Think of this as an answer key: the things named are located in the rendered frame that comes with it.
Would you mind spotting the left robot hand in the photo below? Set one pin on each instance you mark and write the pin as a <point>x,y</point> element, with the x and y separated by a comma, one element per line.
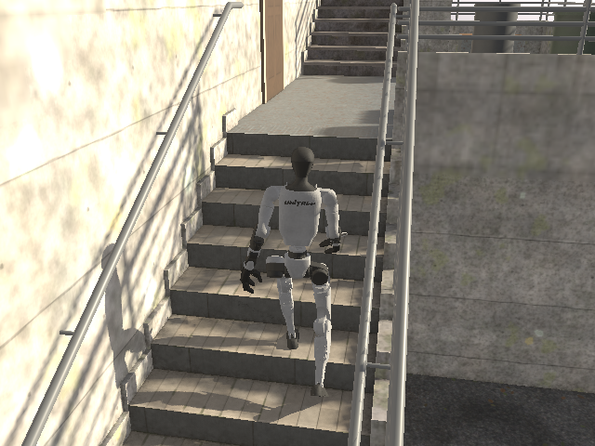
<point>245,279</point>

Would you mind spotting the right robot upper arm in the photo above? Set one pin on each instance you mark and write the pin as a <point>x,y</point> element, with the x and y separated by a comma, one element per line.
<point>329,198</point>

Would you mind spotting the robot right thigh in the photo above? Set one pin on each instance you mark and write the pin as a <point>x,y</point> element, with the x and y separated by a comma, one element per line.
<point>320,280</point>

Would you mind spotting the robot right forearm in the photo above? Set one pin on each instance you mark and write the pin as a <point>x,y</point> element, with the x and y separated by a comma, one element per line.
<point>336,241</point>

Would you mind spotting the left robot upper arm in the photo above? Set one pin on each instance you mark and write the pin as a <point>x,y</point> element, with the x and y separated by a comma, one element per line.
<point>271,194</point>

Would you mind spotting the right robot hand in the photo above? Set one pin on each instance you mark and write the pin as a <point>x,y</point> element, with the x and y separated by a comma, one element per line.
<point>330,250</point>

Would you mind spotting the robot right shin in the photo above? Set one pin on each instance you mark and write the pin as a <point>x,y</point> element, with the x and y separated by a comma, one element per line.
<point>321,352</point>

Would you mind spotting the robot left forearm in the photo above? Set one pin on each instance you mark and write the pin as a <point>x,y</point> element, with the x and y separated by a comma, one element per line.
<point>253,250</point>

